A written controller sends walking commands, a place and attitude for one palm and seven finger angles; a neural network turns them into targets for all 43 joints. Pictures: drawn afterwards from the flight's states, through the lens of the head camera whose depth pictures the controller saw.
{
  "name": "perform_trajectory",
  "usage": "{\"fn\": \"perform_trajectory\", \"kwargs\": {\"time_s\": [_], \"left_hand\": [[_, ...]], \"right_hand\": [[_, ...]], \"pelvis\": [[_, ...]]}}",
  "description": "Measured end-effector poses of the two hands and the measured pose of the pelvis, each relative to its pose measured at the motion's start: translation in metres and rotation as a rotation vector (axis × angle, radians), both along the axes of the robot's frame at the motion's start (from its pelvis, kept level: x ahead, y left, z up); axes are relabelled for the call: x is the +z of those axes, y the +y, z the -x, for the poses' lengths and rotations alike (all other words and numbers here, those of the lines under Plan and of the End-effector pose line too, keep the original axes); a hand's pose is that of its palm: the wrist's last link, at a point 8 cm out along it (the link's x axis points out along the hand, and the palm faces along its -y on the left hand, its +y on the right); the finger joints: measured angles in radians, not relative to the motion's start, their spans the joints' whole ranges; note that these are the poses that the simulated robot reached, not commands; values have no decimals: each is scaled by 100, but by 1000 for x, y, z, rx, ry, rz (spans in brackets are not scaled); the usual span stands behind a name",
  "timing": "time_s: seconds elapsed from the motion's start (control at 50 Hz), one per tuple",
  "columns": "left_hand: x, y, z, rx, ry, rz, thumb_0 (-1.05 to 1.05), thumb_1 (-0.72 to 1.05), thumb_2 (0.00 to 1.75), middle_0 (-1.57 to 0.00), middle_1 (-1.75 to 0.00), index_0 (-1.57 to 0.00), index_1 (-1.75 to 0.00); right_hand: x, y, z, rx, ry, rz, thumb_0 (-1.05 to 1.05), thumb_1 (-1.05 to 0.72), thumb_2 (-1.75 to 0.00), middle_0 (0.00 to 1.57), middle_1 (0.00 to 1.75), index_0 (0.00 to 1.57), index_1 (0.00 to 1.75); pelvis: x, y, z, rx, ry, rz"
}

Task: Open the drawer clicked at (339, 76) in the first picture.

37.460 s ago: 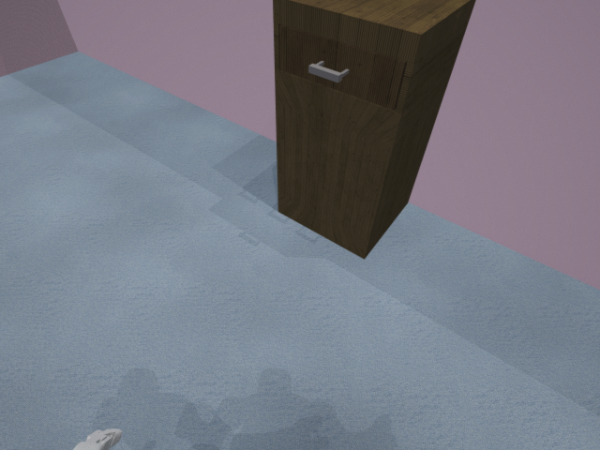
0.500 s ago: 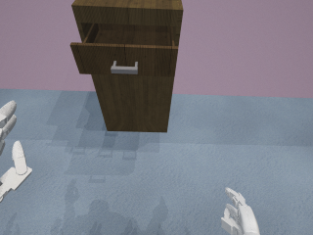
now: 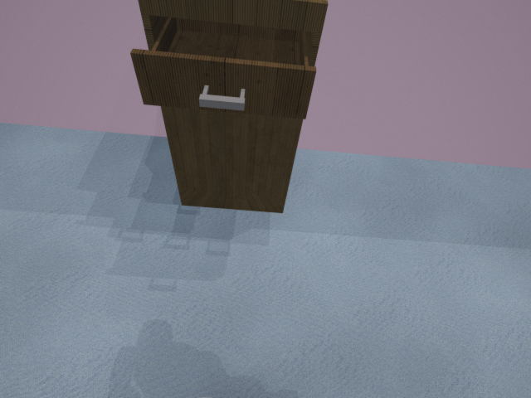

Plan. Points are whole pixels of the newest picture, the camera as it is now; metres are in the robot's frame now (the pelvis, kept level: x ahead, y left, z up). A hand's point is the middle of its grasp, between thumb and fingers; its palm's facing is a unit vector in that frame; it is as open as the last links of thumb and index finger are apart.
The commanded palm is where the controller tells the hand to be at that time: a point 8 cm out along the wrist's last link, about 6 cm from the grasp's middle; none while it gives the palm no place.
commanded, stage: let the arm hang, fingers relaxed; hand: left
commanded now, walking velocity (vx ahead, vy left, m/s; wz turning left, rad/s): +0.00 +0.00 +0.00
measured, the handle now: (223, 96) +0.75 +0.15 +0.00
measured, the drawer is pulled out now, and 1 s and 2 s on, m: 0.18 0.18 0.18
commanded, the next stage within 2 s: look to check the result in 0.66 s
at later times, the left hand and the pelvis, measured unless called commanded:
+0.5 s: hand out of the picture +0.07 +0.24 -0.15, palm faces -0.03 -0.94 -0.35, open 7.4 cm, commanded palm none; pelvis +0.01 +0.00 +0.01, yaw -1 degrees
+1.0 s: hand out of the picture +0.12 +0.22 -0.15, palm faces -0.06 -0.94 -0.33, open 7.4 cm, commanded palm none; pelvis +0.04 -0.02 +0.01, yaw -2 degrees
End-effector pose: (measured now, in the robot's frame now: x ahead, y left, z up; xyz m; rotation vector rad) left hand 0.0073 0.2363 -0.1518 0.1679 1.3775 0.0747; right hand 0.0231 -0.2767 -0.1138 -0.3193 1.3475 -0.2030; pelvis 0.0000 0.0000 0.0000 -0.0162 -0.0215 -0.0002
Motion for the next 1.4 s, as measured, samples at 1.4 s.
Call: {"fn": "perform_trajectory", "kwargs": {"time_s": [1.4], "left_hand": [[39,27,-113,-45,-139,-173,0,91,89,-20,-30,-20,-30]], "right_hand": [[-1,-33,-81,-35,-114,-20,0,-90,-90,20,30,21,30]], "pelvis": [[11,-21,-46,-34,-6,-21]]}}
